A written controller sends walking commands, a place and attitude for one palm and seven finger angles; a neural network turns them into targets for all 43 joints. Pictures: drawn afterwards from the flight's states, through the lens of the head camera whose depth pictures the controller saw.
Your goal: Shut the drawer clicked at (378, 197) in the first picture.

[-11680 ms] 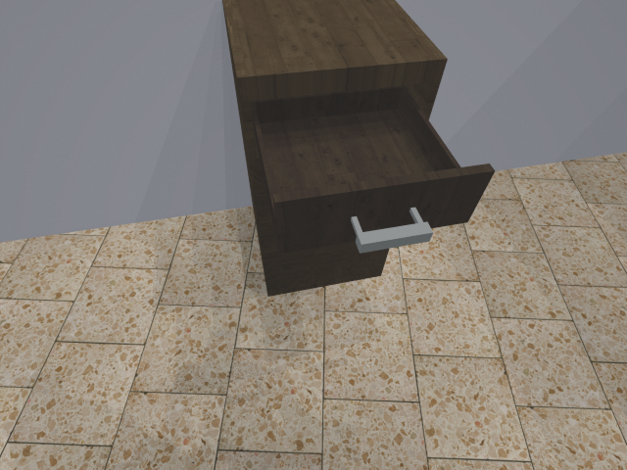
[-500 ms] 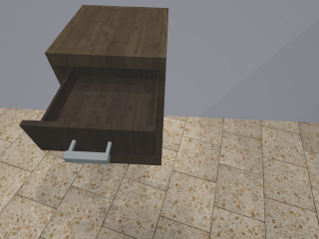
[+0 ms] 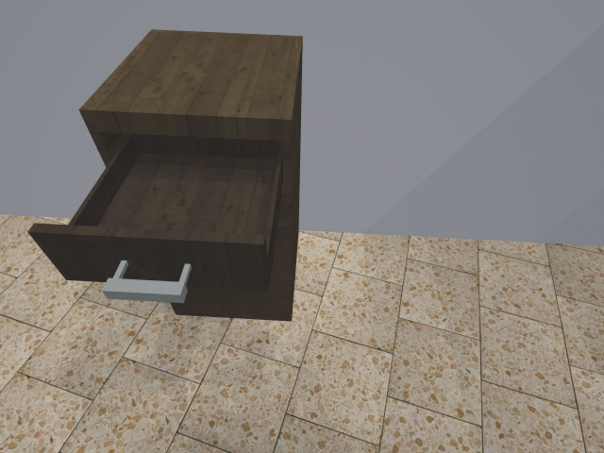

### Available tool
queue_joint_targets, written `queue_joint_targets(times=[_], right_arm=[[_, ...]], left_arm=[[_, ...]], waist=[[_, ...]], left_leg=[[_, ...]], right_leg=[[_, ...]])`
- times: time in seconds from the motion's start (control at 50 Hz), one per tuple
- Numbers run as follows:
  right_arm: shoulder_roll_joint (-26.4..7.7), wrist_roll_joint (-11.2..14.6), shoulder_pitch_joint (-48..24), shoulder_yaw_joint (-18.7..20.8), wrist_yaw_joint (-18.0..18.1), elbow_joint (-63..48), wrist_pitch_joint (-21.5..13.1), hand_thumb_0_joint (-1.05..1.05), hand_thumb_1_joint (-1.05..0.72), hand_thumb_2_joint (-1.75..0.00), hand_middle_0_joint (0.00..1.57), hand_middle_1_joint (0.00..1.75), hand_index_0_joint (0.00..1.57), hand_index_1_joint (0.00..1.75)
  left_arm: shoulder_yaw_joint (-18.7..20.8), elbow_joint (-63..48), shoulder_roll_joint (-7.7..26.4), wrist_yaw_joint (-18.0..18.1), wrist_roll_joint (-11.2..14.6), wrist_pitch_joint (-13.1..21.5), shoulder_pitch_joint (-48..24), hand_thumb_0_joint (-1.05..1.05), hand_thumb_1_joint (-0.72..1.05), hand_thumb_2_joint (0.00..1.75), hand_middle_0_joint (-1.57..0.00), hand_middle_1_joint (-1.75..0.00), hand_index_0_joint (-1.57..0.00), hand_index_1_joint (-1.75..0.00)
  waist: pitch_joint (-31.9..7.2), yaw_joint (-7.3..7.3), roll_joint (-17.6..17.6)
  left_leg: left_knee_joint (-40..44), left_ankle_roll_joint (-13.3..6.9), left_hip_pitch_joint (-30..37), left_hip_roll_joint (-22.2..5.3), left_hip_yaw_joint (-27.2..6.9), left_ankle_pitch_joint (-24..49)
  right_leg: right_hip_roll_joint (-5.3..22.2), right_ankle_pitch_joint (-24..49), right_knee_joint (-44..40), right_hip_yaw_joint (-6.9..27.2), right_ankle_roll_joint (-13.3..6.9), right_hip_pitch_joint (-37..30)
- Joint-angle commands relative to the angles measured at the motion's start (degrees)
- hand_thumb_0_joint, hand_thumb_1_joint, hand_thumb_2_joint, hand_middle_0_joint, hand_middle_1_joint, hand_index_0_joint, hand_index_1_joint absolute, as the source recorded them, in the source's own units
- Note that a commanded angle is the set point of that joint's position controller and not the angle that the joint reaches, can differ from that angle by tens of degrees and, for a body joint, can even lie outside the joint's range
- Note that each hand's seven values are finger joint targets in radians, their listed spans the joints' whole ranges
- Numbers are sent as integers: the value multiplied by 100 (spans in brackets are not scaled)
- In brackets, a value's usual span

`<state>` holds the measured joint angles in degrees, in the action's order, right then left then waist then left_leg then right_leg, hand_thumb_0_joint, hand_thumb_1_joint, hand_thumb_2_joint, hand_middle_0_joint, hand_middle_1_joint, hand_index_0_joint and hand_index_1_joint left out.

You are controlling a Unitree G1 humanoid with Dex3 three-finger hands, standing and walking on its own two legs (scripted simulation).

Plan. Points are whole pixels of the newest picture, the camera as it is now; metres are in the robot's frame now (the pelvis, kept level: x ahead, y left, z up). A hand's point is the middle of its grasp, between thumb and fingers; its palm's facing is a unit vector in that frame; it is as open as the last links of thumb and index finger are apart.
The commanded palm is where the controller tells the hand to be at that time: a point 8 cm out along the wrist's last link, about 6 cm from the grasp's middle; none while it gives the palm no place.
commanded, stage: come to a stop and stand still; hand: left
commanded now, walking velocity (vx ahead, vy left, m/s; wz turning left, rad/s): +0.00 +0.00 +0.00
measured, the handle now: (150, 279) +0.39 +0.29 -0.05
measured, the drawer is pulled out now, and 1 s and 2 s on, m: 0.29 0.29 0.29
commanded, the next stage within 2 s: look again from close up in 0.18 s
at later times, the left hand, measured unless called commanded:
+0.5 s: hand out of the picture +0.00 +0.19 -0.18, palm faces +0.03 -0.98 -0.19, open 7.4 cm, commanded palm none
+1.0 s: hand out of the picture +0.02 +0.20 -0.18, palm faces +0.03 -0.98 -0.19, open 7.3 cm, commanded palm none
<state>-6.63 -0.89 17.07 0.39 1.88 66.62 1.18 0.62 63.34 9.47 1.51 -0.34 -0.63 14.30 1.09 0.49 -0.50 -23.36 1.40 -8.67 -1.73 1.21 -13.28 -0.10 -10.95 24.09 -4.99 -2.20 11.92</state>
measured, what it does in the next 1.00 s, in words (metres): stands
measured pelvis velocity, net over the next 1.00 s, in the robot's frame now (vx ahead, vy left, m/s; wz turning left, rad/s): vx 0.02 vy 0.03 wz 0.00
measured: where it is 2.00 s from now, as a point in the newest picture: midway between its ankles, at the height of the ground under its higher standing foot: outside the picture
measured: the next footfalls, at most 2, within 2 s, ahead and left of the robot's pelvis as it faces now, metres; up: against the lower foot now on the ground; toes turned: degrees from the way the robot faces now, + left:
none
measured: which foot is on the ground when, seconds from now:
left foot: down 0.00-1.00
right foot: down 0.00-1.00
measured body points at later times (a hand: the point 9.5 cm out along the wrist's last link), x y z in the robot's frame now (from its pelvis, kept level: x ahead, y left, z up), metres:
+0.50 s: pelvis +0.00 +0.03 -0.01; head +0.00 +0.01 +0.44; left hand +0.00 +0.24 -0.16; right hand -0.01 -0.18 -0.17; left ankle -0.01 +0.13 -0.74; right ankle +0.03 -0.09 -0.74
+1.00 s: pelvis +0.02 +0.03 +0.00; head +0.03 +0.02 +0.44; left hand +0.02 +0.25 -0.16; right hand +0.01 -0.19 -0.17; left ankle -0.01 +0.13 -0.74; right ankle +0.03 -0.09 -0.74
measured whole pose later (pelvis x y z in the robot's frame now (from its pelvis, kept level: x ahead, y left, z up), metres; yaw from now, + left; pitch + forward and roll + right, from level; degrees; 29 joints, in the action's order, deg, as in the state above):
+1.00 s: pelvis +0.02 +0.03 +0.00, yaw +0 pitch -1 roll +0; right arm -9.1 -1.3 17.4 -1.3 1.5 63.8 -0.9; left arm 0.0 63.2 8.1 1.5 -0.9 0.7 16.7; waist 1.4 0.3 0.7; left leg -26.8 -1.4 -8.6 1.1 2.3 -17.2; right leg 2.7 -15.1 28.7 -3.4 0.4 12.6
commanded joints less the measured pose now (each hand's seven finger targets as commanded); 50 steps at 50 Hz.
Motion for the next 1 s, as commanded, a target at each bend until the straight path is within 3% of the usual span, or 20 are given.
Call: queue_joint_targets(times=[0.0,0.1,0.24,0.26,0.28,0.3,0.32,0.36,0.42,0.48,0.6,0.76,0.84,0.92,0.98], right_arm=[[-490,4,375,107,8,-181,-60,0,-90,-90,20,30,20,30],[-436,8,594,95,8,-152,-81,0,-90,-90,20,30,20,30],[-333,23,634,56,33,-132,-151,0,-90,-90,20,30,20,30],[-651,12,-174,51,-67,-549,-264,0,-90,-90,20,30,20,30],[-292,25,269,50,-71,-740,-173,0,-90,-90,20,30,20,30],[-310,-29,405,42,-90,-699,-136,0,-90,-90,20,30,20,30],[-339,-19,639,33,-94,-655,-178,0,-90,-90,20,30,20,30],[-396,-20,827,20,-88,-674,-239,0,-90,-90,20,30,20,30],[-528,-22,674,-1,-52,-752,-329,0,-90,-90,20,30,20,30],[-621,-2,555,-18,-20,-787,-366,0,-90,-90,20,30,20,30],[-672,-4,570,-33,-8,-664,-385,0,-90,-90,20,30,20,30],[-731,1,470,-65,-2,-514,-393,0,-90,-90,20,30,20,30],[-729,7,384,-73,0,-457,-374,0,-90,-90,20,30,20,30],[-743,-21,404,-73,-32,-409,-292,0,-90,-90,20,30,20,30],[-685,-44,369,-80,-70,-473,-235,0,-90,-90,20,30,20,30]], left_arm=[[91,-114,506,25,-28,74,383,0,90,90,-20,-30,-20,-30],[92,-86,427,38,-24,116,516,0,90,90,-20,-30,-20,-30],[76,30,267,49,-21,155,769,0,90,90,-20,-30,-20,-30],[12,188,433,272,-114,308,1164,0,90,90,-20,-30,-20,-30],[67,-53,741,217,-89,349,974,0,90,90,-20,-30,-20,-30],[125,-196,795,159,-91,360,685,0,90,90,-20,-30,-20,-30],[116,-202,684,140,-86,359,555,0,90,90,-20,-30,-20,-30],[87,-249,447,111,-66,321,519,0,90,90,-20,-30,-20,-30],[43,-244,256,81,-52,264,627,0,90,90,-20,-30,-20,-30],[15,-184,233,55,-32,254,704,0,90,90,-20,-30,-20,-30],[20,-236,307,59,-38,224,608,0,90,90,-20,-30,-20,-30],[36,-258,425,62,-14,236,514,0,90,90,-20,-30,-20,-30],[22,-214,429,60,-18,230,513,0,90,90,-20,-30,-20,-30],[60,-199,471,43,-69,206,562,0,90,90,-20,-30,-20,-30],[120,-222,620,16,-80,197,653,0,90,90,-20,-30,-20,-30]], waist=[[568,-13,-229],[383,-77,-306],[437,-31,23],[747,237,352],[61,-148,214],[119,-208,370],[-67,-319,177],[38,-295,73],[353,-99,430],[447,-6,230],[502,3,-44],[197,-17,17],[239,-22,34],[368,-5,46],[584,23,-192]], left_leg=[[510,-218,-416,-280,-265,-535],[394,-225,-222,-263,-189,-301],[474,-225,-344,-316,-241,-100],[-707,-14,-926,-339,102,-188],[-913,-74,-621,-90,-92,-758],[-815,-132,-440,-87,-32,-643],[-667,-172,-259,-138,-55,-461],[-357,-232,-454,-206,-253,-215],[254,-344,-1082,-450,-661,-117],[472,-375,-1196,-435,-685,-165],[545,-375,-960,-426,-635,257],[393,-335,-526,-364,-461,963],[405,-327,-465,-354,-426,886],[243,-351,-623,-218,-306,-203],[-48,-321,-920,-6,-130,-790]], right_leg=[[665,-1255,-1013,902,111,344],[684,-1226,-1043,941,91,426],[655,-698,-847,851,78,321],[932,1169,-571,1057,209,227],[1289,-267,-852,1563,-125,302],[1299,-1030,-929,1478,-288,550],[1111,-1547,-798,1205,-297,742],[775,-1366,-430,861,-184,722],[503,-645,39,603,-70,236],[519,-224,85,564,-22,-40],[551,126,87,538,28,-113],[639,628,88,563,45,-325],[658,644,13,603,38,-297],[693,-447,-22,659,-56,-187],[912,-1373,-319,1010,-222,-29]])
